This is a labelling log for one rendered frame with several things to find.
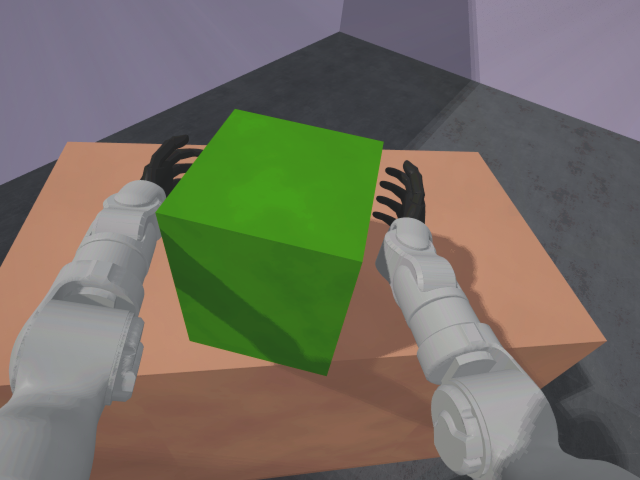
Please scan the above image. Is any left robot forearm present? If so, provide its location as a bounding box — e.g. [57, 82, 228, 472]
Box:
[9, 180, 166, 394]

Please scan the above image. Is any carton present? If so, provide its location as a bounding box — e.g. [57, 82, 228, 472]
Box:
[155, 109, 384, 376]

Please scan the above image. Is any right robot upper arm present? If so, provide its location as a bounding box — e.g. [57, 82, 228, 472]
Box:
[431, 369, 640, 480]

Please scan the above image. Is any left robot upper arm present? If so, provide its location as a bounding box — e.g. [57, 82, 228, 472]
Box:
[0, 299, 144, 480]

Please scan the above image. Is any right robot hand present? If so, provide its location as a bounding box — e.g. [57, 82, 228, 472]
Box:
[372, 160, 425, 226]

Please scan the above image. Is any pedestal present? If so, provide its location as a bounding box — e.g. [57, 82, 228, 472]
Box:
[0, 142, 607, 480]

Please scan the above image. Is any right robot forearm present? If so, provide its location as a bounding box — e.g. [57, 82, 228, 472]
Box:
[375, 217, 558, 435]

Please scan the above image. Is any left robot hand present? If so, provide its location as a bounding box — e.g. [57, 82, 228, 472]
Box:
[140, 135, 203, 198]

